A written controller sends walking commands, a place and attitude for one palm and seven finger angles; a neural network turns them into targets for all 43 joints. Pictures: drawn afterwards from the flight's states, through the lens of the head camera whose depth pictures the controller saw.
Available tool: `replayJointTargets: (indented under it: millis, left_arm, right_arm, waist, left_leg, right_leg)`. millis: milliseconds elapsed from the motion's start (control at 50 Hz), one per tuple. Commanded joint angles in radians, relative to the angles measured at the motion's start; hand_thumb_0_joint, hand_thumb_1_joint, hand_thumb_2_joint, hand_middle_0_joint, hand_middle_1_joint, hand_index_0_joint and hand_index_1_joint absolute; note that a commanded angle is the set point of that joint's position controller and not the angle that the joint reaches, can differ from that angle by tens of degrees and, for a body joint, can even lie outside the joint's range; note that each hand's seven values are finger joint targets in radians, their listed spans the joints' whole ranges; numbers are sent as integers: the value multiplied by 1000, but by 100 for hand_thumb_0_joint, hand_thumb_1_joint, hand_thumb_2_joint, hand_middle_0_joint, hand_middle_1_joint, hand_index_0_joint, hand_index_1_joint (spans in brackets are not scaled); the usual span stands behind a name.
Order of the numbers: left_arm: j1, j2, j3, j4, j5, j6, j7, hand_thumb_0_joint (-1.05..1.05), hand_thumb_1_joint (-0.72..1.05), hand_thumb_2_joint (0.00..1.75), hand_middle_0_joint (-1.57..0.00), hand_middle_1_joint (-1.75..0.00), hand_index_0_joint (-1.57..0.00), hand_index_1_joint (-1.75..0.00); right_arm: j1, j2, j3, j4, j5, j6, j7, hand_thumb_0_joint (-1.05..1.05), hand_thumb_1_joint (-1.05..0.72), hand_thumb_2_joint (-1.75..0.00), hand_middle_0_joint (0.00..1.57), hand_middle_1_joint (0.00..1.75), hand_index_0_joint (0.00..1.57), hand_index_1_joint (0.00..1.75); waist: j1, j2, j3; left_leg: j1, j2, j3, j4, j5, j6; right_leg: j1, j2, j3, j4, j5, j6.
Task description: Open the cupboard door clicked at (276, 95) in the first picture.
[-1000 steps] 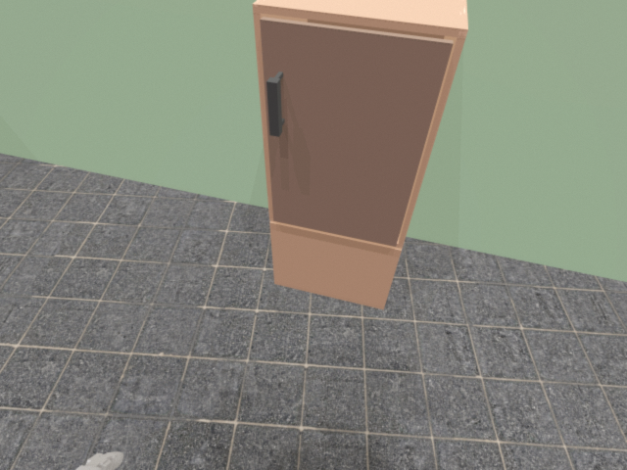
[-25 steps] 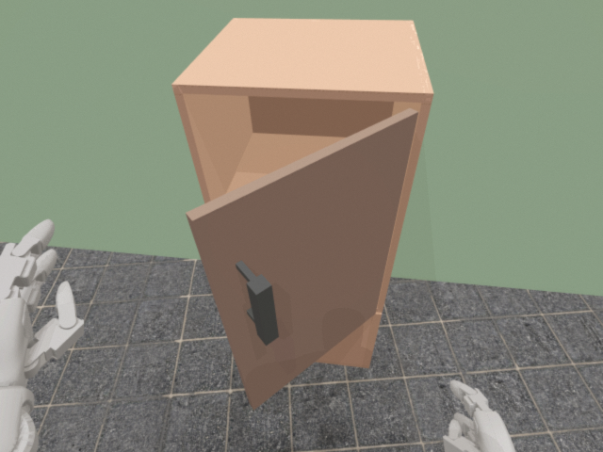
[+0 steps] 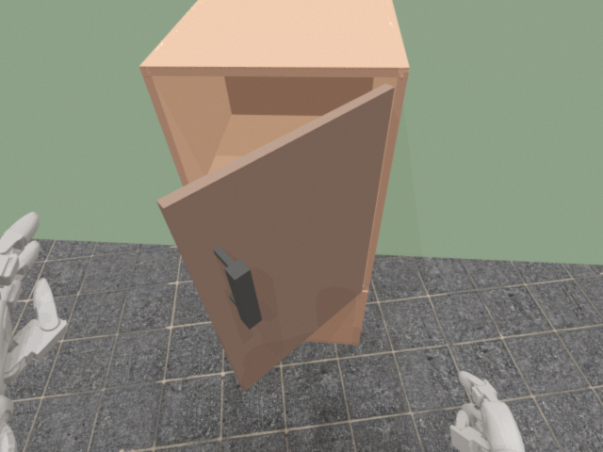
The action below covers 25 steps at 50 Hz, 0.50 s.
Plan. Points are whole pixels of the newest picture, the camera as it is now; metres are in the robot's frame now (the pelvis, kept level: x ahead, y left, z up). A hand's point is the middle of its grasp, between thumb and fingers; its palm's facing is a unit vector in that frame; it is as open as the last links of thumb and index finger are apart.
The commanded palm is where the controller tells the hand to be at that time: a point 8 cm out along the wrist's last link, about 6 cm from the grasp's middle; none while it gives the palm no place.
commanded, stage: step back with the hand held close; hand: left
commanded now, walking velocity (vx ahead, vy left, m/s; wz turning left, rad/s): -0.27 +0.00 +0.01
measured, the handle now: (236, 287) +0.33 +0.13 +0.03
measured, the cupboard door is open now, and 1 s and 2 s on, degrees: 46 46 46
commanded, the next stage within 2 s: stop stepping back and stand still in 1.06 s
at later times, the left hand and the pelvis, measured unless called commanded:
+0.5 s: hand out of the picture +0.13 +0.31 +0.15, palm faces +0.42 -0.76 -0.49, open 7.4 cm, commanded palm +0.07 +0.34 +0.17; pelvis -0.07 +0.04 -0.01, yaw +1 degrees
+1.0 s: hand out of the picture +0.04 +0.29 +0.17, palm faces +0.38 -0.80 -0.48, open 7.4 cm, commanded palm +0.00 +0.33 +0.17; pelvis -0.15 +0.03 -0.01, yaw -1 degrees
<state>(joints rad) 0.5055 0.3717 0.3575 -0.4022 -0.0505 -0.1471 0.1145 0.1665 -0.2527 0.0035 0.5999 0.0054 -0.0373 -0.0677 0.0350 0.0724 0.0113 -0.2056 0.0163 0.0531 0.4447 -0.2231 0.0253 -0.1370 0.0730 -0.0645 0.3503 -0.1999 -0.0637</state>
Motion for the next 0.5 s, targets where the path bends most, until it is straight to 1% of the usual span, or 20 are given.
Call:
replayJointTargets:
  millis: [0,20,60,80,100,120,140,160,180,220,240,260,280,320,360,380,400,420,440,480]
  left_arm:
    - [7,218,148,-213,-6,-52,23,0,90,90,-20,-30,-20,-30]
    - [13,225,155,-227,-6,-52,25,0,90,90,-20,-30,-20,-30]
    - [16,240,167,-248,-7,-49,30,0,90,90,-20,-30,-20,-30]
    - [20,250,177,-257,-8,-50,33,0,90,90,-20,-30,-20,-30]
    - [32,246,176,-260,-9,-49,34,0,90,90,-20,-30,-20,-30]
    - [39,244,174,-271,-8,-49,35,0,90,90,-20,-30,-20,-30]
    - [47,249,180,-274,-8,-50,39,0,90,90,-20,-30,-20,-30]
    - [49,243,174,-284,-8,-52,39,0,90,90,-20,-30,-20,-30]
    - [54,248,180,-294,-7,-52,41,0,90,90,-20,-30,-20,-30]
    - [67,242,178,-298,-2,-57,45,0,90,90,-20,-30,-20,-30]
    - [75,239,180,-291,-2,-59,46,0,90,90,-20,-30,-20,-30]
    - [69,235,176,-290,0,-63,48,0,90,90,-20,-30,-20,-30]
    - [64,238,180,-293,3,-67,49,0,90,90,-20,-30,-20,-30]
    - [46,230,174,-290,11,-78,54,0,90,90,-20,-30,-20,-30]
    - [28,224,171,-291,22,-91,60,0,90,90,-20,-30,-20,-30]
    - [9,229,175,-305,29,-97,62,0,90,90,-20,-30,-20,-30]
    - [3,225,179,-307,33,-103,63,0,90,90,-20,-30,-20,-30]
    - [0,221,185,-310,40,-106,64,0,90,90,-20,-30,-20,-30]
    - [-9,224,192,-319,44,-109,64,0,90,90,-20,-30,-20,-30]
    - [-37,236,200,-334,48,-112,60,0,90,90,-20,-30,-20,-30]
  right_arm:
    - [-95,-99,-49,-171,12,-28,-16,0,-90,-90,20,30,20,30]
    - [-94,-99,-52,-180,14,-21,-17,0,-90,-90,20,30,20,30]
    - [-95,-99,-56,-193,18,-13,-20,0,-90,-90,20,30,20,30]
    - [-102,-102,-56,-193,16,-10,-23,0,-90,-90,20,30,20,30]
    - [-99,-96,-55,-198,18,-8,-25,0,-90,-90,20,30,20,30]
    - [-97,-100,-56,-204,18,-7,-25,0,-90,-90,20,30,20,30]
    - [-97,-96,-56,-206,17,-5,-26,0,-90,-90,20,30,20,30]
    - [-93,-102,-57,-210,18,-6,-25,0,-90,-90,20,30,20,30]
    - [-100,-105,-59,-210,16,-8,-26,0,-90,-90,20,30,20,30]
    - [-91,-106,-56,-213,14,-12,-25,0,-90,-90,20,30,20,30]
    - [-89,-106,-56,-213,14,-13,-24,0,-90,-90,20,30,20,30]
    - [-85,-107,-55,-214,13,-15,-23,0,-90,-90,20,30,20,30]
    - [-87,-113,-57,-214,11,-18,-25,0,-90,-90,20,30,20,30]
    - [-73,-116,-55,-214,11,-26,-23,0,-90,-90,20,30,20,30]
    - [-62,-123,-55,-214,7,-37,-23,0,-90,-90,20,30,20,30]
    - [-69,-128,-55,-214,3,-43,-26,0,-90,-90,20,30,20,30]
    - [-65,-124,-53,-215,1,-50,-27,0,-90,-90,20,30,20,30]
    - [-59,-128,-55,-216,0,-56,-28,0,-90,-90,20,30,20,30]
    - [-60,-125,-56,-217,-1,-62,-28,0,-90,-90,20,30,20,30]
    - [-65,-117,-57,-217,-6,-72,-29,0,-90,-90,20,30,20,30]
  waist:
    - [-18,-67,-182]
    - [-18,-80,-197]
    - [-19,-89,-197]
    - [-18,-58,-200]
    - [-18,-67,-194]
    - [-19,-51,-192]
    - [-17,-57,-188]
    - [-19,-47,-177]
    - [-16,-12,-170]
    - [-17,3,-148]
    - [-18,-5,-129]
    - [-22,-16,-108]
    - [-23,-3,-93]
    - [-31,-9,-49]
    - [-34,7,-22]
    - [-32,36,-21]
    - [-31,39,-26]
    - [-26,74,-45]
    - [-20,93,-67]
    - [-15,106,-89]
  left_leg:
    - [107,54,-66,6,300,20]
    - [107,57,-63,12,328,20]
    - [88,61,-67,18,335,19]
    - [78,61,-71,13,344,19]
    - [68,66,-77,11,347,19]
    - [58,70,-78,9,339,19]
    - [39,71,-85,2,314,20]
    - [21,74,-94,-2,289,21]
    - [5,75,-101,-12,265,22]
    - [-51,88,-124,-41,178,28]
    - [-77,90,-130,-53,115,32]
    - [-111,90,-137,-64,38,34]
    - [-142,92,-149,-78,-43,38]
    - [-201,99,-167,-93,-202,45]
    - [-252,112,-196,-102,-311,53]
    - [-287,130,-219,-141,-356,60]
    - [-339,154,-245,-188,-406,69]
    - [-393,182,-276,-246,-453,78]
    - [-433,212,-308,-296,-484,87]
    - [-409,236,-326,-312,-448,89]
  right_leg:
    - [-19,-173,148,-2,429,71]
    - [-11,-171,147,16,465,71]
    - [-17,-169,151,32,463,68]
    - [-11,-171,151,41,466,63]
    - [-17,-166,150,49,449,61]
    - [-23,-162,155,55,431,59]
    - [-25,-159,156,57,396,58]
    - [-31,-156,160,56,362,55]
    - [-33,-155,160,58,328,52]
    - [-39,-140,160,63,217,50]
    - [-46,-135,165,58,165,49]
    - [-55,-134,170,51,107,47]
    - [-57,-133,174,43,47,43]
    - [-89,-132,186,31,-84,41]
    - [-107,-122,183,35,-193,42]
    - [-83,-107,168,64,-202,48]
    - [-33,-87,149,120,-185,56]
    - [37,-59,120,206,-131,64]
    - [98,-34,96,297,-73,70]
    - [96,-23,89,370,-39,73]
